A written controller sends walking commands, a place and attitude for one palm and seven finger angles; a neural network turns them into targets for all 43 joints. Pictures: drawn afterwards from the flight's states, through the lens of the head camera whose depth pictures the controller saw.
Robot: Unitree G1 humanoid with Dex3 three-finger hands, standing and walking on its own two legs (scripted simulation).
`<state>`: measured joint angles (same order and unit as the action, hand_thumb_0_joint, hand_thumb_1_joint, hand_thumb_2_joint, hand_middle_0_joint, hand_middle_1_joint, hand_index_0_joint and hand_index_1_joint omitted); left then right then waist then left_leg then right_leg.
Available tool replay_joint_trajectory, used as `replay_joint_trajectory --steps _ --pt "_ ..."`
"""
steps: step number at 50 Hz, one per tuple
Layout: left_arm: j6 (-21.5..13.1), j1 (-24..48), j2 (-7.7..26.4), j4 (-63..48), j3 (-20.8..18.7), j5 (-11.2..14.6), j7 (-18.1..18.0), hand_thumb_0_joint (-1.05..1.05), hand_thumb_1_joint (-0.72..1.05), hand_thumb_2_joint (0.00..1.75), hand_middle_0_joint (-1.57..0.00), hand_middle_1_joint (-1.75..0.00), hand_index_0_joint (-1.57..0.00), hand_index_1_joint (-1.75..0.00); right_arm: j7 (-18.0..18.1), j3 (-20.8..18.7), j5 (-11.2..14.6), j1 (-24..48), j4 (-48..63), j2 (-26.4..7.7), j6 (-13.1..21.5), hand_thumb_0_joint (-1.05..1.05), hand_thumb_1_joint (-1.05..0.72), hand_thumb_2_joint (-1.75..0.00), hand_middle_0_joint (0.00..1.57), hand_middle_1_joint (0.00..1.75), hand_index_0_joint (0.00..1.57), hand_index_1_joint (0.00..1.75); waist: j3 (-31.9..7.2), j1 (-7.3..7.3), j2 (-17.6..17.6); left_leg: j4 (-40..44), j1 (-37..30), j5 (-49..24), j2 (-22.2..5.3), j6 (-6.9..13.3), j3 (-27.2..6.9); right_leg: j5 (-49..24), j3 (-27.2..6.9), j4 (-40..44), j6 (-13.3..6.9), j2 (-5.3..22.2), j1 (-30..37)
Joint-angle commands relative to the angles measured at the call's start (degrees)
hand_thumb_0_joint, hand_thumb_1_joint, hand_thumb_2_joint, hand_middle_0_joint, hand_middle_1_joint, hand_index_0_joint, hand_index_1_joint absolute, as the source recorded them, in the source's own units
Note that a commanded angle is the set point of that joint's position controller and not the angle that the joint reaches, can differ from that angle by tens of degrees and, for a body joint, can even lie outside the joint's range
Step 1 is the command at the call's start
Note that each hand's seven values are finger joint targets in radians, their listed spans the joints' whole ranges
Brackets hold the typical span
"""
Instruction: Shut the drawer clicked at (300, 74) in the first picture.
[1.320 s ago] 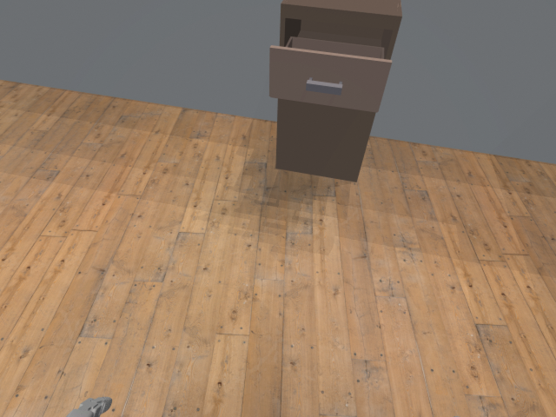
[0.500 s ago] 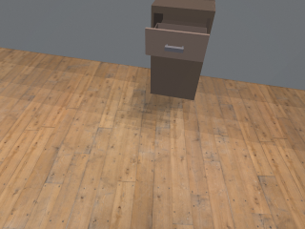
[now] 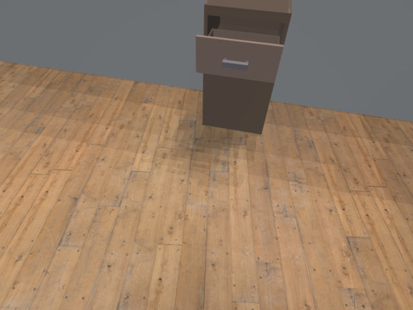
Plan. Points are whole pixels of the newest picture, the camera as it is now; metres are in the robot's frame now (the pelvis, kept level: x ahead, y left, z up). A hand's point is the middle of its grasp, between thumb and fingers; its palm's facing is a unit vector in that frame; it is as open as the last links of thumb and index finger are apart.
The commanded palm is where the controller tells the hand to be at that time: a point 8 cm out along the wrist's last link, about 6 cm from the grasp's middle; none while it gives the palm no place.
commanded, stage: look at it before walking up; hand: left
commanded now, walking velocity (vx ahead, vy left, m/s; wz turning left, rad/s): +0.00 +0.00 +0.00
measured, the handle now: (235, 62) +1.18 -0.08 -0.09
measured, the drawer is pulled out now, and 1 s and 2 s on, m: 0.28 0.28 0.28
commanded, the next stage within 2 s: walk to a spot facing it in 0.12 s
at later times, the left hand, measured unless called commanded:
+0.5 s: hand out of the picture +0.06 +0.20 -0.18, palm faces -0.08 -0.97 -0.23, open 7.4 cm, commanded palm none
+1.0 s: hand (138, 306) +0.18 +0.17 -0.20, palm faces -0.14 -0.98 -0.16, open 7.4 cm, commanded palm none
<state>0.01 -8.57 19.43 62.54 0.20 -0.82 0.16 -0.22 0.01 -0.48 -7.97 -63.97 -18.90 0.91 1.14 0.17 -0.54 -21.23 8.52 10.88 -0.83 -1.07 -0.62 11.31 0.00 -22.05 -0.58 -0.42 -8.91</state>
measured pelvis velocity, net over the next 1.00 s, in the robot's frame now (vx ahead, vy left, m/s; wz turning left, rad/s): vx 0.26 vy -0.01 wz -0.25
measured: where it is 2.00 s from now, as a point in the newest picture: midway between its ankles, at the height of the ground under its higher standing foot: (241, 244)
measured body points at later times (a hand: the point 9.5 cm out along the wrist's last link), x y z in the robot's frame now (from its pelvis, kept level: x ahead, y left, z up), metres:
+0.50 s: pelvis +0.05 -0.01 -0.01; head +0.04 +0.00 +0.44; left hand +0.06 +0.26 -0.16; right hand +0.05 -0.26 -0.16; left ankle +0.01 +0.13 -0.75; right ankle +0.01 -0.11 -0.74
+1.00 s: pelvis +0.26 -0.01 -0.03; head +0.29 +0.00 +0.41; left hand +0.19 +0.22 -0.19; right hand +0.34 -0.25 -0.16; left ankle +0.38 +0.06 -0.75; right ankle +0.04 -0.10 -0.72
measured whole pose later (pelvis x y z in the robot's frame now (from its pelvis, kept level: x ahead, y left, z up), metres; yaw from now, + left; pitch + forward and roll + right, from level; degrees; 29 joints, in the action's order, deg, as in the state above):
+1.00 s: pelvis +0.26 -0.01 -0.03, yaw -14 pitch +0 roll -1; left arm -2.7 -29.2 8.2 66.5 -2.5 -1.0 -0.9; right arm -1.1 -2.0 -1.2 -5.3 -55.1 -8.2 4.6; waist 3.0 -1.9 -1.6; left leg -38.0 27.0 11.0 -2.9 2.4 7.0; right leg 30.4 -4.3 -39.4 -1.8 -1.4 -0.2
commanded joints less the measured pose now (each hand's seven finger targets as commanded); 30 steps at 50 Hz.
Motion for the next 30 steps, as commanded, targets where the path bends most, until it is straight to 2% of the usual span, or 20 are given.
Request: replay_joint_trajectory --steps 1,4,11,12,13,14,16,17,18,20,22,23,24,25,26,27,28,29,30 --pt "-1.5 2.2 11.6 -3.8 -2.1 0.2 -0.7 0.0 0.9 0.9 -0.2 -0.3 -0.2 -0.3 1.0 -1.9 0.0 2.6 3.6 -11.8 1.2 0.0 -0.9 -0.9 0.2 0.3 0.2 0.3 -1.8 -0.34 1.1 3.5 0.0 -4.5 -6.0 2.4 -5.4 -3.0 -6.7 4.6 -1.2 7.0 -0.6" --pt "-1.5 2.0 11.6 -3.8 -2.2 0.1 -0.7 0.0 0.9 0.9 -0.2 -0.3 -0.2 -0.3 1.0 -2.0 0.1 2.5 3.6 -11.7 1.1 0.0 -0.9 -0.9 0.2 0.3 0.2 0.3 -2.1 -0.25 0.0 3.5 -0.4 -4.7 -6.0 2.4 -5.3 -3.1 -6.7 4.7 -1.3 7.0 -0.5" --pt "-1.6 1.9 11.6 -3.6 -2.0 0.2 -0.8 0.0 0.9 0.9 -0.2 -0.3 -0.2 -0.3 1.0 -1.9 0.1 3.0 3.6 -12.0 1.2 0.0 -0.9 -0.9 0.2 0.3 0.2 0.3 -3.0 -0.29 0.7 3.5 -1.4 -6.9 -6.2 2.4 -5.1 -6.0 -6.4 4.3 -1.2 7.1 0.3" --pt "-1.1 -0.1 7.3 -2.6 -1.2 0.3 -0.9 0.0 0.9 0.9 -0.2 -0.3 -0.2 -0.3 0.9 -0.9 -0.2 1.3 2.6 -7.6 0.8 0.0 -0.9 -0.9 0.2 0.3 0.2 0.3 -3.6 -0.29 0.2 3.0 -1.8 -4.4 -6.2 1.7 -4.1 -3.2 -6.3 4.4 -0.7 7.0 0.4" --pt "-0.4 -2.2 4.6 -1.9 -0.7 0.2 -1.0 0.0 0.9 0.9 -0.2 -0.3 -0.2 -0.3 0.8 -0.4 -0.4 -0.9 1.9 -4.8 0.3 0.0 -0.9 -0.9 0.2 0.3 0.2 0.3 -3.4 -0.26 0.3 2.0 -1.8 0.3 -5.8 1.3 -3.0 2.4 -6.6 3.7 -0.5 6.5 -0.4" --pt "0.0 -3.4 4.4 -1.8 -0.8 0.0 -0.7 0.0 0.9 0.9 -0.2 -0.3 -0.2 -0.3 0.7 -0.5 -0.6 -2.2 1.8 -4.4 0.0 0.0 -0.9 -0.9 0.2 0.3 0.2 0.3 -2.7 -0.32 0.1 1.5 -1.4 6.4 -5.6 1.4 -2.8 8.9 -7.3 3.5 -0.9 5.8 -2.0" --pt "0.6 -4.0 5.0 -2.5 -1.4 -0.3 0.0 0.0 0.9 0.9 -0.2 -0.3 -0.2 -0.3 0.6 -1.2 -0.9 -3.1 2.2 -5.5 -0.3 0.0 -0.9 -0.9 0.2 0.3 0.2 0.3 2.4 -0.31 1.2 2.8 2.4 18.9 -5.9 2.0 -3.0 18.5 -8.3 3.0 -1.7 4.5 -6.6" --pt "0.7 -4.5 4.9 -3.0 -1.7 -0.4 0.3 0.0 0.9 0.9 -0.2 -0.3 -0.2 -0.3 0.5 -1.5 -0.9 -3.4 2.7 -6.0 -0.4 0.0 -0.9 -0.9 0.2 0.3 0.2 0.3 4.1 -0.3 1.1 3.0 3.7 22.3 -6.3 2.5 -3.7 20.6 -8.5 2.0 -2.0 3.7 -8.4" --pt "0.7 -5.1 4.6 -3.6 -2.0 -0.5 0.6 0.0 0.9 0.9 -0.2 -0.3 -0.2 -0.3 0.6 -1.9 -0.9 -3.8 3.1 -6.4 -0.3 0.0 -0.9 -0.9 0.2 0.3 0.2 0.3 5.4 -0.26 2.3 3.1 3.9 24.0 -7.1 3.1 -4.2 21.0 -8.3 0.4 -2.3 3.0 -10.3" --pt "0.3 -6.3 3.4 -4.8 -2.4 -0.6 0.9 0.0 0.9 0.9 -0.2 -0.3 -0.2 -0.3 0.7 -2.7 -0.8 -5.8 3.7 -7.2 0.1 0.0 -0.9 -0.9 0.2 0.3 0.2 0.3 7.1 0.01 4.1 4.2 2.8 26.5 -10.1 5.2 -7.4 19.4 -6.6 -5.2 -2.5 1.0 -14.2" --pt "-0.4 -7.0 0.9 -5.9 -2.4 -0.5 1.2 0.0 0.9 0.9 -0.2 -0.3 -0.2 -0.3 0.9 -3.7 -0.7 -8.3 4.1 -8.3 0.7 0.0 -0.9 -0.9 0.2 0.3 0.2 0.3 7.0 0.55 8.5 6.9 -0.2 25.7 -15.1 8.0 -11.8 13.5 -1.5 -14.2 -1.8 -1.3 -17.7" --pt "-0.7 -6.3 -0.3 -6.6 -2.5 -0.5 1.4 0.0 0.9 0.9 -0.2 -0.3 -0.2 -0.3 0.9 -4.1 -0.6 -9.1 4.2 -8.4 1.0 0.0 -0.9 -0.9 0.2 0.3 0.2 0.3 7.0 0.74 9.9 7.5 -1.5 22.4 -17.4 9.4 -12.3 12.7 0.9 -16.7 -1.2 -0.5 -18.9" --pt "-0.9 -5.7 -0.6 -7.3 -2.6 -0.5 1.5 0.0 0.9 0.9 -0.2 -0.3 -0.2 -0.3 0.9 -4.3 -0.5 -9.9 4.2 -7.8 1.3 0.0 -0.9 -0.9 0.2 0.3 0.2 0.3 6.4 1.11 10.2 6.7 -3.3 17.7 -18.0 10.1 -11.6 13.8 1.3 -17.4 -1.0 0.3 -19.7" --pt "-1.3 -6.4 -1.3 -7.5 -2.8 -0.5 1.6 0.0 0.9 0.9 -0.2 -0.3 -0.2 -0.3 1.0 -4.2 -0.6 -10.1 4.3 -7.0 1.5 0.0 -0.9 -0.9 0.2 0.3 0.2 0.3 6.6 0.64 9.9 4.8 -2.9 12.8 -18.0 10.0 -9.5 14.0 1.8 -16.6 -0.9 0.9 -18.6" --pt "-1.6 -8.6 -1.8 -6.9 -3.0 -0.5 1.6 0.0 0.9 0.9 -0.2 -0.3 -0.2 -0.3 1.0 -4.0 -0.6 -9.5 4.4 -6.0 1.7 0.0 -0.9 -0.9 0.2 0.3 0.2 0.3 5.7 -0.61 8.2 0.5 0.1 8.2 -16.8 8.9 -6.2 12.0 2.3 -12.6 -1.1 1.4 -13.0" --pt "-1.9 -14.4 -1.8 -4.9 -3.4 -0.7 1.5 0.0 0.9 0.9 -0.2 -0.3 -0.2 -0.3 1.0 -3.7 -0.7 -7.7 4.7 -4.7 1.6 0.0 -0.9 -0.9 0.2 0.3 0.2 0.3 4.1 -3.63 4.2 -8.4 6.5 6.5 -13.0 6.0 -0.4 7.9 1.2 -6.3 -2.1 1.1 -2.5" --pt "-2.7 -22.2 2.3 -2.4 -4.5 -1.0 0.8 0.0 0.9 0.9 -0.2 -0.3 -0.2 -0.3 0.7 -3.1 -0.2 -5.3 6.6 -0.9 1.9 0.0 -0.9 -0.9 0.2 0.3 0.2 0.3 2.1 -6.65 -9.6 -26.3 20.4 8.3 -5.8 2.2 7.6 8.1 -15.4 1.8 -5.9 9.7 10.3" --pt "-3.2 -29.6 7.2 -0.2 -5.5 -0.3 -0.2 0.0 0.9 0.9 -0.2 -0.3 -0.2 -0.3 0.3 -2.2 -0.3 -0.1 10.0 1.8 2.6 0.0 -0.9 -0.9 0.2 0.3 0.2 0.3 2.6 -8.81 -20.3 -38.8 33.7 22.1 -0.8 0.5 9.5 -1.5 -33.4 8.7 -11.2 20.8 16.5" --pt "-3.4 -31.5 5.5 0.8 -5.0 0.1 -1.0 0.0 0.9 0.9 -0.2 -0.3 -0.2 -0.3 0.4 -2.7 -0.6 2.8 10.5 -0.3 2.9 0.0 -0.9 -0.9 0.2 0.3 0.2 0.3 4.8 -9.16 -14.5 -43.8 35.5 20.6 -2.8 1.1 3.2 -9.6 -34.0 7.6 -12.3 20.7 15.0"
